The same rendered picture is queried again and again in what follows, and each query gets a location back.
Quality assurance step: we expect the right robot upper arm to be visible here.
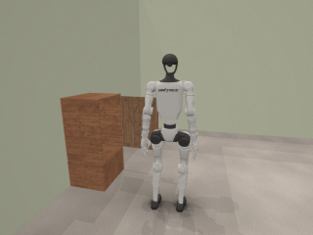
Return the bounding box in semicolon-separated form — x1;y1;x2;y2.
182;80;195;117

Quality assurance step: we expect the left robot upper arm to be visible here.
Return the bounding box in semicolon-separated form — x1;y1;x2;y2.
144;81;157;116

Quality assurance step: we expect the left robot thigh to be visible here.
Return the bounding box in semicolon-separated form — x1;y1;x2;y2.
150;129;163;172

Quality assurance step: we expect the cupboard door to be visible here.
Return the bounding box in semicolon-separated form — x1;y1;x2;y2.
120;96;158;150

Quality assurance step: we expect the robot left hand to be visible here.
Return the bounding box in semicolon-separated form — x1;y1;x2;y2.
140;137;152;157

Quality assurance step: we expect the robot head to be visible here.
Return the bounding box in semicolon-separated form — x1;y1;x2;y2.
159;54;180;82

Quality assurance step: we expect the left robot forearm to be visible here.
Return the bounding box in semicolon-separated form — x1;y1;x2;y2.
141;107;151;138

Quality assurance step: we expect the robot right hand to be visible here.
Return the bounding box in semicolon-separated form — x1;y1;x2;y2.
188;140;199;161

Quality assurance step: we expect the right robot forearm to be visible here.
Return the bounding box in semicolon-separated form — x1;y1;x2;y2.
187;108;199;141

